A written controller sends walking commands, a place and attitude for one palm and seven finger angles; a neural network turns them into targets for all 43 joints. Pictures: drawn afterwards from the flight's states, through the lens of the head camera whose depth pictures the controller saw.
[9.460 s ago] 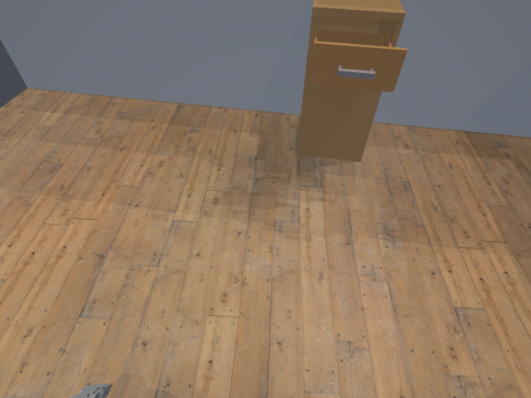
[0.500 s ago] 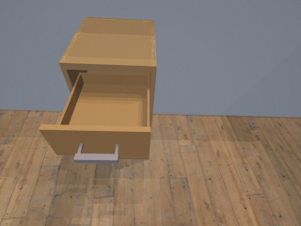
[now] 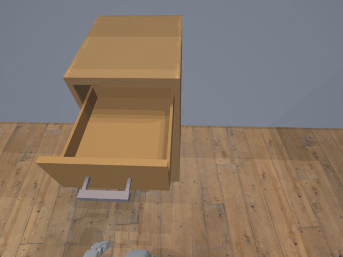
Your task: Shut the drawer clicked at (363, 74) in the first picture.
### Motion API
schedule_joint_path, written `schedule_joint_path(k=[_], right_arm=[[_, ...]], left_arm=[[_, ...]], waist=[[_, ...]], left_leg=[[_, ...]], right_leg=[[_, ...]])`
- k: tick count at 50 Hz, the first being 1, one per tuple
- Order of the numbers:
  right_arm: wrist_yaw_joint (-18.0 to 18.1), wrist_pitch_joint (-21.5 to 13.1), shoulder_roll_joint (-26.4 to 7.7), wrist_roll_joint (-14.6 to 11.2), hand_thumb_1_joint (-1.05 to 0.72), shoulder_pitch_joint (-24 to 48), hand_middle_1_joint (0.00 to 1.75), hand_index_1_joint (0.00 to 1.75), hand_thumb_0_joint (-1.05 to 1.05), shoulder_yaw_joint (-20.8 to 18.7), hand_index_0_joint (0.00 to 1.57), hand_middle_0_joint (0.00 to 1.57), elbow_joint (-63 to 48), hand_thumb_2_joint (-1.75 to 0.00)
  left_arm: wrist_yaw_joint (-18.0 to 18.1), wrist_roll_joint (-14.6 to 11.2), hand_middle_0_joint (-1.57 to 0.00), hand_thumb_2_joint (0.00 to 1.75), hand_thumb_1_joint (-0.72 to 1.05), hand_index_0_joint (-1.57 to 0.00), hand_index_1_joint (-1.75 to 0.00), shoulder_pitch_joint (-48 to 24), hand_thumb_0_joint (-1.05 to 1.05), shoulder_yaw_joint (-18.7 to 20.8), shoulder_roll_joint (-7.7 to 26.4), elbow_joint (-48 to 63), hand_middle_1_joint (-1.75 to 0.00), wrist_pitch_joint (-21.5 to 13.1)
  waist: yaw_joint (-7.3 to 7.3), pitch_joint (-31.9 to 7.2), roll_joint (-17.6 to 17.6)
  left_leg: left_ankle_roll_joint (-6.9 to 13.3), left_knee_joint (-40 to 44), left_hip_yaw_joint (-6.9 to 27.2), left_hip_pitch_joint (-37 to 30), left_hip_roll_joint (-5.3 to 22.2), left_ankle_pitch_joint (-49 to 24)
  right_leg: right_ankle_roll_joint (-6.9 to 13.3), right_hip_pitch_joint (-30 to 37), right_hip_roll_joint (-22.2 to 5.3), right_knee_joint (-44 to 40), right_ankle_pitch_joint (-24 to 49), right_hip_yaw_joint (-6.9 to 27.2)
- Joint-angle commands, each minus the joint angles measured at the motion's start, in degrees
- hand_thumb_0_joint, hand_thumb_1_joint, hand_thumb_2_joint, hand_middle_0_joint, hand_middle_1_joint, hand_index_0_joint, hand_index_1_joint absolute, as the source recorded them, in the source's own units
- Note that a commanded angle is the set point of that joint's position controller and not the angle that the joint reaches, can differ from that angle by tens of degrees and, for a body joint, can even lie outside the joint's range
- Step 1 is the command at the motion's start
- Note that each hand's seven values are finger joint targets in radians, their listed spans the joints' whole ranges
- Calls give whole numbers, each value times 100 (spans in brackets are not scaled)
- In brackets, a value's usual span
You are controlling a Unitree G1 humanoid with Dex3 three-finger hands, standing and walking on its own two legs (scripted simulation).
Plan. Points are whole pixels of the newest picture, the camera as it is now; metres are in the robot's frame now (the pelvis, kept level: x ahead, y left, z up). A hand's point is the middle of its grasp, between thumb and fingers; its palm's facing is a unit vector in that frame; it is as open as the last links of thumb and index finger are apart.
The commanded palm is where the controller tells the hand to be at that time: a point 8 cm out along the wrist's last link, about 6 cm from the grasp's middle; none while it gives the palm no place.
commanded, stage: come to a stop and stand still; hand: left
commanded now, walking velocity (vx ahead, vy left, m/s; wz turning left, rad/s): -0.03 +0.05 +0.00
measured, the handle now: (106, 188) +0.30 +0.20 -0.07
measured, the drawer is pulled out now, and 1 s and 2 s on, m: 0.30 0.30 0.30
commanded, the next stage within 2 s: look again from close up in 0.80 s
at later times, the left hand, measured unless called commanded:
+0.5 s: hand out of the picture -0.07 +0.24 -0.17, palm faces +0.00 -0.97 -0.24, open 7.4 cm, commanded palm none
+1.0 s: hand out of the picture -0.06 +0.20 -0.18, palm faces -0.05 -0.99 -0.16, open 7.4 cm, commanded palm none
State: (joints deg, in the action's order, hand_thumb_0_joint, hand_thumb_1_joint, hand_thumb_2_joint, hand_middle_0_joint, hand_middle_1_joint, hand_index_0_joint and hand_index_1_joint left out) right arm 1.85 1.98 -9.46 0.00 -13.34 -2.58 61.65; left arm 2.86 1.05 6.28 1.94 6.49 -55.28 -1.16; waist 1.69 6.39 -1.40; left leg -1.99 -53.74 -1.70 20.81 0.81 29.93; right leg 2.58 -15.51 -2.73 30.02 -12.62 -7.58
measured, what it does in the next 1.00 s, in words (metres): steps on the spot: left foot, then right foot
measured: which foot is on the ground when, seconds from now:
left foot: up 0.00-0.16, down 0.18-1.00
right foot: down 0.00-0.20, up 0.22-0.46, down 0.48-1.00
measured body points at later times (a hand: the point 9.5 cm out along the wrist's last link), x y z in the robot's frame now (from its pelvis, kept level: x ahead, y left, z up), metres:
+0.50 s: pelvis -0.05 +0.06 +0.00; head -0.03 +0.05 +0.45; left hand -0.07 +0.29 -0.15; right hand -0.01 -0.17 -0.16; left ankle +0.00 +0.15 -0.74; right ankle -0.10 -0.04 -0.74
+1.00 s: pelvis -0.05 +0.05 +0.00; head -0.03 +0.05 +0.45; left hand -0.06 +0.25 -0.16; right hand -0.11 -0.15 -0.16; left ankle +0.00 +0.15 -0.74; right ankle -0.10 -0.04 -0.74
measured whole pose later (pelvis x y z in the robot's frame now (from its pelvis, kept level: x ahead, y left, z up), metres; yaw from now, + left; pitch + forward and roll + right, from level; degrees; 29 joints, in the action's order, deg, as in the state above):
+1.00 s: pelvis -0.05 +0.05 +0.00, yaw -2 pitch +0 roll -1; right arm 0.1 0.8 -7.0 1.0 -20.7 0.4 64.1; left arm 2.6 1.2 19.9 -1.0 5.5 -62.7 -1.6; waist 2.6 1.8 -1.9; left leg 1.7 -30.9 -4.3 19.3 1.5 11.9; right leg 2.1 -8.6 2.1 26.9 -18.7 -4.1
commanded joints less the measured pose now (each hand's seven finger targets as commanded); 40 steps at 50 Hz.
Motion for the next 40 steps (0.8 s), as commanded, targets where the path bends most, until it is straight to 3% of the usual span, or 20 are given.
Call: schedule_joint_path(k=[1, 5, 7, 8, 9, 10, 11, 12, 13, 16, 19, 21, 23, 25, 26, 27, 28, 34, 37, 40], right_arm=[[-91, 106, -215, 79, -90, -553, 30, 30, 0, -130, 20, 20, -263, -90], [-125, 16, -297, 59, -90, -495, 30, 30, 0, -131, 20, 20, -428, -90], [-107, -58, -286, 46, -90, -844, 30, 30, 0, -115, 20, 20, -343, -90], [-96, -107, -439, 45, -90, -944, 30, 30, 0, -110, 20, 20, -322, -90], [-79, -149, -846, 104, -90, -826, 30, 30, 0, -169, 20, 20, -432, -90], [-69, -105, -1088, 151, -90, -407, 30, 30, 0, -183, 20, 20, -652, -90], [-76, -77, -998, 183, -90, 166, 30, 30, 0, -103, 20, 20, -802, -90], [-56, -129, -833, 180, -90, 438, 30, 30, 0, -51, 20, 20, -825, -90], [-44, -131, -787, 170, -90, 596, 30, 30, 0, -8, 20, 20, -824, -90], [-35, -136, -836, 117, -90, 416, 30, 30, 0, 1, 20, 20, -726, -90], [-6, -131, -810, 106, -90, -24, 30, 30, 0, -6, 20, 20, -482, -90], [-17, -116, -809, 98, -90, -225, 30, 30, 0, 7, 20, 20, -343, -90], [-34, -123, -717, 43, -90, -225, 30, 30, 0, 32, 20, 20, -233, -90], [-53, -110, -463, 2, -90, -213, 30, 30, 0, 82, 20, 20, -229, -90], [-72, -127, -399, 6, -90, -262, 30, 30, 0, 108, 20, 20, -201, -90], [-65, -108, -337, 36, -90, -257, 30, 30, 0, 110, 20, 20, -133, -90], [-60, -113, -413, 48, -90, -257, 30, 30, 0, 107, 20, 20, -68, -90], [-50, -117, -377, 41, -90, -500, 30, 30, 0, 177, 20, 20, 289, -90], [-46, -97, -344, 47, -90, -596, 30, 30, 0, 182, 20, 20, 353, -90], [-34, -105, -270, 66, -90, -738, 30, 30, 0, 179, 20, 20, 399, -90]], left_arm=[[75, 75, -20, 90, 90, -20, -30, 601, 0, 314, 1227, 209, -30, 103], [17, 110, -20, 90, 90, -20, -30, 442, 0, 323, 1323, 349, -30, 170], [-1, 71, -20, 90, 90, -20, -30, 373, 0, 311, 1306, 354, -30, 213], [-19, 40, -20, 90, 90, -20, -30, 425, 0, 261, 1153, 376, -30, 257], [-43, -3, -20, 90, 90, -20, -30, 563, 0, 204, 833, 441, -30, 309], [-43, -13, -20, 90, 90, -20, -30, 529, 0, 171, 712, 449, -30, 347], [-56, -10, -20, 90, 90, -20, -30, 649, 0, 205, 790, 378, -30, 365], [-60, 48, -20, 90, 90, -20, -30, 831, 0, 188, 768, 244, -30, 395], [-89, 83, -20, 90, 90, -20, -30, 1079, 0, 205, 825, 93, -30, 396], [-121, 50, -20, 90, 90, -20, -30, 1373, 0, 117, 719, -117, -30, 323], [-114, 36, -20, 90, 90, -20, -30, 1234, 0, 17, 640, -149, -30, 275], [-87, 9, -20, 90, 90, -20, -30, 1428, 0, -23, 590, -271, -30, 251], [-50, 22, -20, 90, 90, -20, -30, 1785, 0, -52, 639, -515, -30, 185], [-9, 21, -20, 90, 90, -20, -30, 1752, 0, -66, 835, -622, -30, 113], [-14, 1, -20, 90, 90, -20, -30, 1681, 0, -88, 923, -624, -30, 101], [-12, 1, -20, 90, 90, -20, -30, 1552, 0, -93, 845, -665, -30, 36], [1, -12, -20, 90, 90, -20, -30, 1489, 0, -115, 749, -673, -30, 0], [9, -20, -20, 90, 90, -20, -30, 1760, 0, -157, 559, -839, -30, 52], [3, -10, -20, 90, 90, -20, -30, 1898, 0, -148, 553, -902, -30, 76], [6, -19, -20, 90, 90, -20, -30, 1972, 0, -139, 491, -916, -30, 64]], waist=[[-165, -690, 915], [-127, -780, 1074], [62, -844, 877], [105, -782, 298], [55, -534, -1180], [-1, -176, -1782], [-210, -39, -1181], [-364, -14, -1307], [-477, -82, -978], [-352, -491, -584], [-126, -587, -448], [-117, -595, -378], [-235, -625, -106], [-101, -387, 522], [-25, -475, 497], [-16, -450, 1090], [-7, -370, 1187], [-80, 158, 94], [-144, 381, 27], [-146, 212, 18]], left_leg=[[-78, -39, 39, 48, 80, -425], [-16, 1138, -131, -458, 40, -731], [14, 2448, -294, -1416, -13, -1646], [67, 2998, -124, -1754, 163, -1852], [419, 3698, 1222, -1514, 1164, -1861], [928, 4330, 1884, -294, 1832, -1780], [1217, 4499, 1644, 648, 1846, -995], [1172, 4613, 1518, 855, 1587, -972], [1058, 4434, 1220, 598, 1360, -1046], [1053, 4146, 837, -475, 1129, -1562], [1126, 4075, 1030, -1197, 1251, -1814], [1086, 4033, 1152, -1170, 1250, -1692], [768, 3674, 915, -900, 935, -1516], [336, 3230, 347, -859, 341, -1536], [279, 3193, 286, -1215, 265, -1706], [269, 3061, 194, -1233, 288, -1915], [265, 3083, 189, -1273, 352, -2074], [334, 3639, 436, -1210, 531, -1538], [346, 3821, 513, -871, 530, -1038], [339, 3760, 499, -889, 497, -1107]], right_leg=[[881, 352, -1557, -946, 3032, 1206], [710, 94, -1374, -936, 1479, 1321], [419, -416, -1145, -617, 651, 1239], [199, -709, -823, -208, 67, 1062], [-139, -1310, -136, 663, -1136, 620], [-313, -991, 242, 1630, -1885, 504], [-255, -329, 40, 2181, -1605, 796], [-238, -206, 58, 2481, -1443, 855], [-244, -269, 78, 2723, -1133, 858], [-338, -506, 68, 2299, -1043, 663], [-368, -443, -3, 1157, -1403, 547], [-322, 16, 32, 165, -1236, 559], [-263, 694, -43, -1095, -248, 725], [97, 347, -680, -1432, -234, 1552], [177, 50, -858, -1460, -281, 1592], [205, 36, -778, -1491, 98, 1670], [185, 21, -767, -1430, 432, 1606], [-22, -269, -353, -1407, -751, 1249], [-29, -261, -281, -1430, -1053, 1199], [-14, -210, -291, -1390, -1050, 1206]])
